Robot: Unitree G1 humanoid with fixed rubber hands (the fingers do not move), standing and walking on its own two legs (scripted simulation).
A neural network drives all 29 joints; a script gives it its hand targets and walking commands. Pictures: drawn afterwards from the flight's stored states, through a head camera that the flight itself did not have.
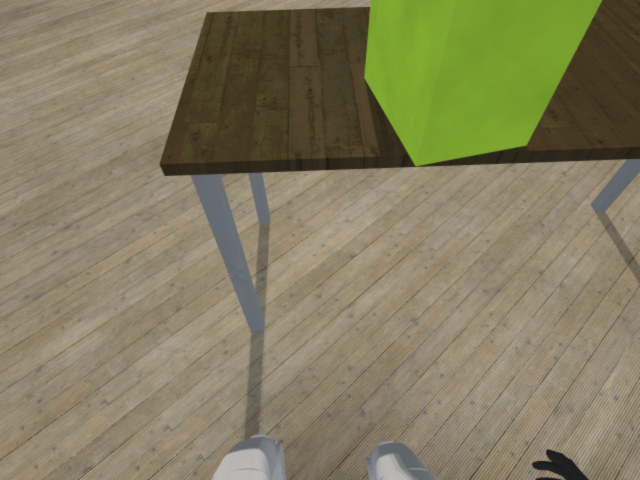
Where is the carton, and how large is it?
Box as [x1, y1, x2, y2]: [364, 0, 601, 165]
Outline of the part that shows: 364,77 415,165 526,145 601,0 371,0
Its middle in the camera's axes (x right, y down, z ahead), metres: +0.22 -0.31 +0.60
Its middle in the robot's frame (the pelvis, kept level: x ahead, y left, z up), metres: +0.70 -0.22 +0.16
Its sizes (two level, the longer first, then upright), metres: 0.265 0.195 0.240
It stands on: a table, 0.74 m high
